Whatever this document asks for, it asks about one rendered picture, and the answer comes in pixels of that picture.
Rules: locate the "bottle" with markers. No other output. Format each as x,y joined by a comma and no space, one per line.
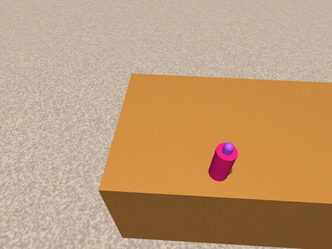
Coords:
222,162

